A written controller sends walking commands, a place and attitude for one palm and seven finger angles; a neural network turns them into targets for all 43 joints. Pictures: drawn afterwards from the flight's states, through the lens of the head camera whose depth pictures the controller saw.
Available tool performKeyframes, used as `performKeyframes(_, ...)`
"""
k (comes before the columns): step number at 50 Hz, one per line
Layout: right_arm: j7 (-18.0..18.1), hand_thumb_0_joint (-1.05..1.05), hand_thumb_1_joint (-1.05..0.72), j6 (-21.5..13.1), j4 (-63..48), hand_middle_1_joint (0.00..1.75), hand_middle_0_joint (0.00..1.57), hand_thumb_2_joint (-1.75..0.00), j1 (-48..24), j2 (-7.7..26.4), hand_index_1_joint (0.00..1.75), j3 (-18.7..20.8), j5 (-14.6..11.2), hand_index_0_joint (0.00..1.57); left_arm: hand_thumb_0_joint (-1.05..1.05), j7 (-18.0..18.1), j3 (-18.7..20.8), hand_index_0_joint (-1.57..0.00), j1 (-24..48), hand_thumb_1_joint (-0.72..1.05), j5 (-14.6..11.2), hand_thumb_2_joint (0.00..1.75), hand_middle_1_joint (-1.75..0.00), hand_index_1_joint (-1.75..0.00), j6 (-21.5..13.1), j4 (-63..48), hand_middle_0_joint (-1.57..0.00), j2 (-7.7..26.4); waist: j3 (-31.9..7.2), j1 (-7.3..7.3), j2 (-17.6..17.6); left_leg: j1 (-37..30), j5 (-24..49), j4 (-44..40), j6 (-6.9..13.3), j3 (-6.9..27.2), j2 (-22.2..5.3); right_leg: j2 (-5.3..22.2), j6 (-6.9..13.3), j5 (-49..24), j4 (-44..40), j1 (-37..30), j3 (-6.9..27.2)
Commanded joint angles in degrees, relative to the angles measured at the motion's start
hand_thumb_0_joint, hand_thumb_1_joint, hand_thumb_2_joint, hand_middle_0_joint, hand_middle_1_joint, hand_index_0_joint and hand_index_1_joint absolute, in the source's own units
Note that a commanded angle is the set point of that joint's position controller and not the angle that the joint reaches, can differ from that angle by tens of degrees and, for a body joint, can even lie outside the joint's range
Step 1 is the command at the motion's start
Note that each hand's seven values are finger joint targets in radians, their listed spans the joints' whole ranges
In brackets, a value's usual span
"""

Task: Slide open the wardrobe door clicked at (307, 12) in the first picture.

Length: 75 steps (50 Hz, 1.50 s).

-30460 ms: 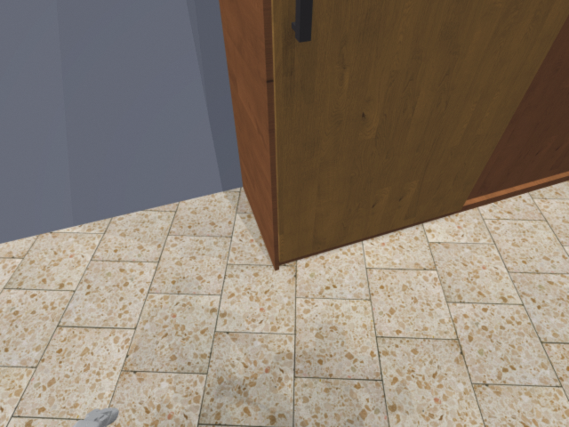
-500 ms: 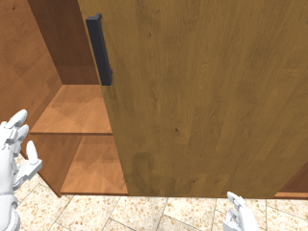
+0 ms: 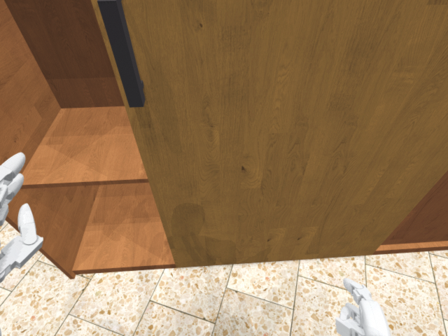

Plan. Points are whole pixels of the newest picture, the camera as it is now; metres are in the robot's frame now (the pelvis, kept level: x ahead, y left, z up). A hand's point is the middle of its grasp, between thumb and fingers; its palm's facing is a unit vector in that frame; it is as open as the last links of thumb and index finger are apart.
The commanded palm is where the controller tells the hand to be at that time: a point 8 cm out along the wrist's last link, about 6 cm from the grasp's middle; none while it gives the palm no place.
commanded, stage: step back with the hand held close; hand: left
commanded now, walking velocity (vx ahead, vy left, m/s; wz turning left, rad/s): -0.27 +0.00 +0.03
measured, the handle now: (127, 52) +0.50 +0.20 +0.27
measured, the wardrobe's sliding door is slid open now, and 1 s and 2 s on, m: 0.46 0.46 0.46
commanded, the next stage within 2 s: stop stepping back and stand still in 0.82 s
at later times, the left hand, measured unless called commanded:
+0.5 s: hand out of the picture +0.09 +0.30 +0.16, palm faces +0.54 -0.76 -0.37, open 7.4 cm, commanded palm +0.03 +0.33 +0.18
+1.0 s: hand out of the picture +0.03 +0.30 +0.16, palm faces +0.35 -0.84 -0.42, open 7.4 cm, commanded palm -0.05 +0.34 +0.18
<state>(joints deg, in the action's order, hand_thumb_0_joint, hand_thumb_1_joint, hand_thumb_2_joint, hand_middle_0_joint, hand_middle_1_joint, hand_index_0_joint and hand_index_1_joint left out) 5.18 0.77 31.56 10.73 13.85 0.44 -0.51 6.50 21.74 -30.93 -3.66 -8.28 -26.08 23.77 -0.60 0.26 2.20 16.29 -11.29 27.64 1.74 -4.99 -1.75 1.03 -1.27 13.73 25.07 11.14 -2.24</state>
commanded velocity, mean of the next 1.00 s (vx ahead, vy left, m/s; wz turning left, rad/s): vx -0.29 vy -0.01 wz -0.05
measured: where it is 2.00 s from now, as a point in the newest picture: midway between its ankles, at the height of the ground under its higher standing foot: outside the picture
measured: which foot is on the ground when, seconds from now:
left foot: down 0.00-0.72, up 0.74-0.84, down 0.86-1.00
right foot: down 0.00-0.50, up 0.52-0.70, down 0.72-0.88, up 0.90-1.00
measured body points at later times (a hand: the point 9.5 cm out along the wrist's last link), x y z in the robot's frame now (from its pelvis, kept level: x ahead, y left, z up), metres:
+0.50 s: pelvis -0.09 +0.02 -0.01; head -0.09 +0.04 +0.44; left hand +0.06 +0.33 +0.18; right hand +0.10 -0.21 -0.09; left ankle +0.03 +0.10 -0.74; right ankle -0.01 -0.13 -0.74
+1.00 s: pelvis -0.19 +0.04 +0.00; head -0.17 +0.09 +0.45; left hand +0.01 +0.35 +0.19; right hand -0.01 -0.19 -0.05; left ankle -0.08 +0.10 -0.74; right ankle -0.22 -0.10 -0.70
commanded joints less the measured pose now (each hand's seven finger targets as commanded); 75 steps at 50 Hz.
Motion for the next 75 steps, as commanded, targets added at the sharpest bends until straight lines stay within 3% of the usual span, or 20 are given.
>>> performKeyframes(1,0.76,0.00,-0.90,-3.27,-9.71,0.30,0.20,-0.90,-5.18,6.38,0.30,2.03,-0.07,0.20,0.00,2.07,9.09,-0.20,1.56,0.90,-0.46,0.90,-0.30,-0.30,-4.11,-11.76,-0.20,10.69,-8.47,0.86,0.86,-3.07,13.07,-4.06,0.78,5.97,-3.44,1.34,0.28,-14.18,-0.99,-0.92,2.13)
performKeyframes(10,0.85,0.00,-0.90,-7.16,-9.75,0.30,0.20,-0.90,-4.20,7.65,0.30,2.50,-0.16,0.20,0.00,2.39,8.93,-0.20,4.77,0.90,2.27,0.90,-0.30,-0.30,-7.69,-10.35,-0.20,8.95,-2.18,0.87,6.98,23.08,-29.33,-14.94,4.12,13.87,-7.22,-2.82,0.41,2.65,6.96,-10.99,2.45)
performKeyframes(20,0.19,0.00,-0.90,-9.95,-4.17,0.30,0.20,-0.90,-0.81,5.68,0.30,2.51,0.96,0.20,0.00,3.67,6.23,-0.20,11.39,0.90,1.87,0.90,-0.30,-0.30,-9.70,-11.78,-0.20,9.62,-3.11,-1.28,-7.31,-4.83,-9.52,10.11,-0.85,6.32,1.39,7.58,5.47,12.86,-10.39,21.23,13.23)
performKeyframes(23,1.13,0.00,-0.90,-10.65,-4.91,0.30,0.20,-0.90,-2.24,6.62,0.30,2.29,0.68,0.20,0.00,3.86,7.06,-0.20,12.35,0.90,1.74,0.90,-0.30,-0.30,-10.03,-11.87,-0.20,10.41,-1.01,-1.02,2.01,1.55,-19.75,-4.74,0.69,14.27,-3.85,0.51,1.91,16.20,-3.18,17.28,6.42)
performKeyframes(25,1.38,0.00,-0.90,-11.51,-6.41,0.30,0.20,-0.90,-4.32,8.05,0.30,2.66,0.56,0.20,0.00,3.33,9.06,-0.20,11.57,0.90,2.87,0.90,-0.30,-0.30,-10.67,-13.33,-0.20,10.15,-3.10,0.39,15.88,23.64,-40.91,-23.20,5.29,26.17,-13.78,-7.46,-0.14,8.04,20.81,-5.12,1.91)
performKeyframes(32,-1.56,0.00,-0.90,-12.71,-5.28,0.30,0.20,-0.90,-3.42,5.20,0.30,3.61,1.31,0.20,0.00,2.15,9.81,-0.20,-0.28,0.90,-0.27,0.90,-0.30,-0.30,-11.11,-13.29,-0.20,9.85,-8.65,1.01,12.26,4.93,-17.97,-16.67,0.67,14.24,-12.03,-5.33,2.69,13.45,5.19,0.26,0.64)
performKeyframes(36,-1.44,0.00,-0.90,-10.62,-2.67,0.30,0.20,-0.90,-2.13,3.55,0.30,2.79,2.09,0.20,0.00,2.83,9.29,-0.20,11.01,0.90,0.52,0.90,-0.30,-0.30,-12.39,-12.23,-0.20,13.72,-6.66,-0.66,-7.87,-11.34,-3.88,11.53,-4.75,3.37,-2.37,12.74,8.95,4.31,-16.08,21.68,20.76)
performKeyframes(38,-0.92,0.00,-0.90,-11.02,-2.41,0.30,0.20,-0.90,-2.99,4.13,0.30,3.23,1.08,0.20,0.00,2.79,5.37,-0.20,11.70,0.90,1.63,0.90,-0.30,-0.30,-9.74,-8.03,-0.20,11.48,-3.31,-0.49,-16.97,-4.97,-7.68,21.32,-3.62,4.52,1.65,13.01,9.20,-2.20,-13.30,22.05,17.21)
performKeyframes(41,0.37,0.00,-0.90,-9.72,-3.17,0.30,0.20,-0.90,-4.33,4.45,0.30,1.48,1.14,0.20,0.00,2.17,6.93,-0.20,12.15,0.90,2.20,0.90,-0.30,-0.30,-8.65,-9.23,-0.20,12.67,-1.05,-0.51,-4.60,-0.50,8.27,1.72,-2.14,4.75,0.21,5.38,3.50,-27.30,-0.68,10.12,8.94)
performKeyframes(44,-0.16,0.00,-0.90,-9.80,-5.66,0.30,0.20,-0.90,-3.36,6.06,0.30,2.78,0.51,0.20,0.00,0.99,9.50,-0.20,9.38,0.90,1.12,0.90,-0.30,-0.30,-9.60,-14.27,-0.20,14.00,-13.49,1.12,8.00,-12.05,42.21,-7.57,1.85,14.80,-12.25,-5.03,0.21,3.12,13.58,7.58,4.64)
performKeyframes(46,-1.20,0.00,-0.90,-11.25,-6.15,0.30,0.20,-0.90,-4.55,6.22,0.30,3.53,2.10,0.20,0.00,0.47,11.21,-0.20,5.47,0.90,0.01,0.90,-0.30,-0.30,-9.69,-20.15,-0.20,13.86,-17.43,1.98,14.08,-4.58,18.89,-14.40,3.24,21.26,-17.48,-5.99,0.81,18.06,27.50,2.92,6.28)
performKeyframes(51,-1.77,0.00,-0.90,-11.77,-6.65,0.30,0.20,-0.90,-2.43,5.48,0.30,3.06,1.49,0.20,0.00,2.06,10.69,-0.20,-3.82,0.90,-0.34,0.90,-0.30,-0.30,-7.08,-18.34,-0.20,10.87,-9.32,0.60,12.93,6.22,-24.28,-24.17,0.32,14.10,-10.62,-7.69,2.05,14.76,14.95,-3.12,-1.97)
performKeyframes(55,-0.54,0.00,-0.90,-10.55,-5.70,0.30,0.20,-0.90,-1.10,5.36,0.30,2.86,1.81,0.20,0.00,2.70,10.50,-0.20,-4.10,0.90,-0.26,0.90,-0.30,-0.30,-5.02,-15.44,-0.20,12.61,-7.58,-0.06,8.36,4.85,-21.22,-17.49,-7.56,6.06,-2.34,-7.05,4.41,12.93,-7.44,-10.34,-3.20)
performKeyframes(58,-0.66,0.00,-0.90,-8.83,-3.00,0.30,0.20,-0.90,-1.05,5.08,0.30,2.00,2.93,0.20,0.00,3.20,11.55,-0.20,4.07,0.90,-0.70,0.90,-0.30,-0.30,-5.14,-16.24,-0.20,14.46,-6.26,-0.92,-5.84,-5.00,-4.64,17.25,-3.55,4.16,0.44,14.69,12.91,15.68,-16.33,13.63,15.56)
performKeyframes(61,-0.07,0.00,-0.90,-9.19,-1.98,0.30,0.20,-0.90,-1.42,6.86,0.30,3.51,0.89,0.20,0.00,2.92,3.86,-0.20,10.19,0.90,1.01,0.90,-0.30,-0.30,-3.12,-6.72,-0.20,7.66,3.32,-2.05,-13.97,1.67,-9.46,24.32,-2.52,8.16,-0.33,14.01,12.13,29.79,-14.52,20.68,17.18)
performKeyframes(64,1.02,0.00,-0.90,-9.44,-1.00,0.30,0.20,-0.90,-2.77,6.30,0.30,1.98,0.75,0.20,0.00,3.64,2.67,-0.20,18.77,0.90,2.78,0.90,-0.30,-0.30,-3.86,-6.96,-0.20,8.83,6.96,-2.59,-2.81,0.43,-12.57,7.70,-0.60,4.52,-1.08,9.72,9.07,25.09,-5.48,17.12,10.37)
performKeyframes(67,1.42,0.00,-0.90,-11.01,-3.17,0.30,0.20,-0.90,-2.53,7.18,0.30,1.83,0.74,0.20,0.00,3.67,7.26,-0.20,17.25,0.90,2.12,0.90,-0.30,-0.30,-6.27,-14.29,-0.20,12.58,4.22,-1.56,18.13,-2.86,-29.41,-16.81,5.72,31.90,-14.64,-3.72,2.34,18.59,18.57,19.04,-0.35)
performKeyframes(68,0.93,0.00,-0.90,-11.52,-2.63,0.30,0.20,-0.90,-2.38,5.25,0.30,0.93,2.03,0.20,0.00,3.29,8.36,-0.20,15.23,0.90,1.83,0.90,-0.30,-0.30,-6.77,-16.63,-0.20,13.70,2.90,-1.43,17.62,2.00,-38.33,-24.02,4.03,39.21,-16.59,-4.56,2.55,18.49,27.27,16.06,1.51)
performKeyframes(70,-0.28,0.00,-0.90,-12.10,-3.05,0.30,0.20,-0.90,-2.45,4.54,0.30,1.25,2.76,0.20,0.00,2.91,9.33,-0.20,9.46,0.90,1.68,0.90,-0.30,-0.30,-6.45,-18.12,-0.20,13.14,1.34,-0.24,9.01,8.29,-33.49,-24.10,3.15,32.01,-15.34,-3.37,3.17,13.25,27.96,7.91,2.13)
performKeyframes(75,-0.78,0.00,-0.90,-10.75,-3.76,0.30,0.20,-0.90,-1.54,5.23,0.30,1.86,2.42,0.20,0.00,2.89,8.25,-0.20,0.49,0.90,2.09,0.90,-0.30,-0.30,-4.71,-11.88,-0.20,9.47,-1.40,-0.09,10.94,16.89,-29.44,-15.60,-0.18,12.15,-6.94,-5.70,3.97,13.01,2.93,-12.86,-5.30)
